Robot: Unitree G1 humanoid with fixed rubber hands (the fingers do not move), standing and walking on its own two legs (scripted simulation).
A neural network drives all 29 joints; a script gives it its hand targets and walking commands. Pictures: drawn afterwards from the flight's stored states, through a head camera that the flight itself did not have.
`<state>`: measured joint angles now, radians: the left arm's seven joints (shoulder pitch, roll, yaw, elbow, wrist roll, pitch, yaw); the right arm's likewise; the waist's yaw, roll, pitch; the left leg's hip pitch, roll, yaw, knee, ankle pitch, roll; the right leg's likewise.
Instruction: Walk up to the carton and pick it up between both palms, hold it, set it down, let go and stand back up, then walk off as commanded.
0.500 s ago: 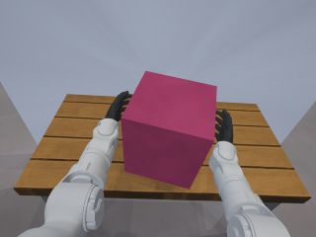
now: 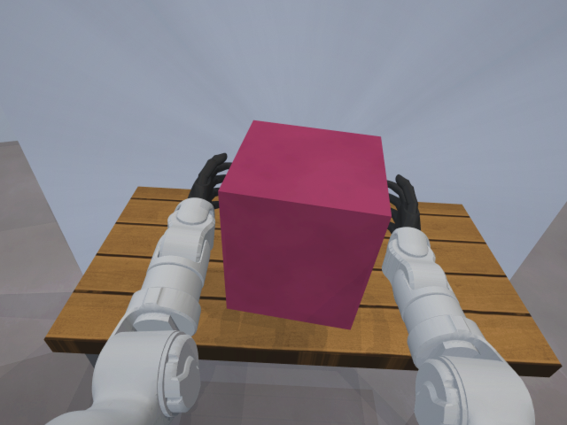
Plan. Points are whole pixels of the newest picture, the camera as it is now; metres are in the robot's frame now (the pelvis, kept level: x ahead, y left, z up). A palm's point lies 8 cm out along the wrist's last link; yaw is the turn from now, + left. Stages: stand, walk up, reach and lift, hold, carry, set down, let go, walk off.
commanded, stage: reach and lift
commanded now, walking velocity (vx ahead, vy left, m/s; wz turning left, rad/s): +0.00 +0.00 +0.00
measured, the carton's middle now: (301, 224) +0.44 -0.04 +0.10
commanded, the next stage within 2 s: hold in 1.18 s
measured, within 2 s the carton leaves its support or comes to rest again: neither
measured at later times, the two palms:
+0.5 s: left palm (187, 199) +0.40 +0.13 +0.19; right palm (397, 214) +0.38 -0.17 +0.17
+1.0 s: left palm (181, 195) +0.39 +0.13 +0.20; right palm (394, 206) +0.38 -0.16 +0.18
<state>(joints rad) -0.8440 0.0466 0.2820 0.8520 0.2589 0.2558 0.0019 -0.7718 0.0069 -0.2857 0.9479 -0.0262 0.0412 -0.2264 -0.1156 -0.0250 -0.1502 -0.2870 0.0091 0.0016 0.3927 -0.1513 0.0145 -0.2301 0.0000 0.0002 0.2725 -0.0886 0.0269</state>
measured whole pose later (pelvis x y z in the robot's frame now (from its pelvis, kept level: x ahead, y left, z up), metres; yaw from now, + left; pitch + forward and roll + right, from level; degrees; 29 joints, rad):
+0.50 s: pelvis +0.00 +0.00 +0.00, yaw +0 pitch +0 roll -1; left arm -0.77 0.00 0.30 0.52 0.31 0.51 0.00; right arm -0.83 -0.02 -0.20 0.92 0.01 0.14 -0.20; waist -0.10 -0.03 -0.11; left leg -0.24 0.01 0.00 0.38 -0.15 0.01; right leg -0.18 0.00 0.00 0.27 -0.09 0.02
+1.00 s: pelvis +0.00 +0.00 +0.00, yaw +0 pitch -1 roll -1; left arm -0.77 -0.01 0.32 0.43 0.32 0.60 0.00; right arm -0.86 -0.02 -0.19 0.90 0.02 0.18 -0.19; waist -0.10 -0.03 -0.10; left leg -0.22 0.01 0.00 0.38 -0.15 0.01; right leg -0.17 0.00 0.00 0.27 -0.09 0.02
